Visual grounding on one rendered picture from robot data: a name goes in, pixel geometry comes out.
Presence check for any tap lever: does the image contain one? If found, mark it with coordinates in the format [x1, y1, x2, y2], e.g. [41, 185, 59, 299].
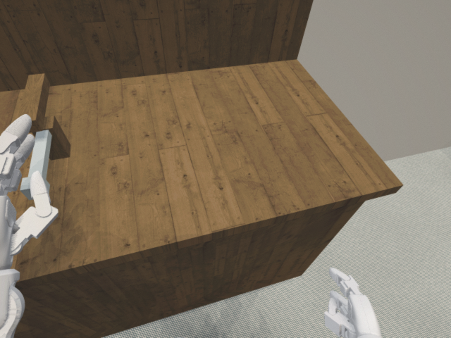
[20, 130, 52, 200]

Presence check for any robot right hand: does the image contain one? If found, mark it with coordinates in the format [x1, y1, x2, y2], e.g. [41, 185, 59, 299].
[324, 268, 382, 338]

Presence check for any robot left hand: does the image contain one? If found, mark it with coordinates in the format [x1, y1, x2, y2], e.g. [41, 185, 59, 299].
[0, 114, 58, 270]

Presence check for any robot left forearm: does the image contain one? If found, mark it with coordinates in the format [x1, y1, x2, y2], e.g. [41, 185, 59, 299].
[0, 269, 25, 338]

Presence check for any counter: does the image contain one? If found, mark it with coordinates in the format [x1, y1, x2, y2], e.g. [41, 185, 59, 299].
[0, 0, 403, 338]

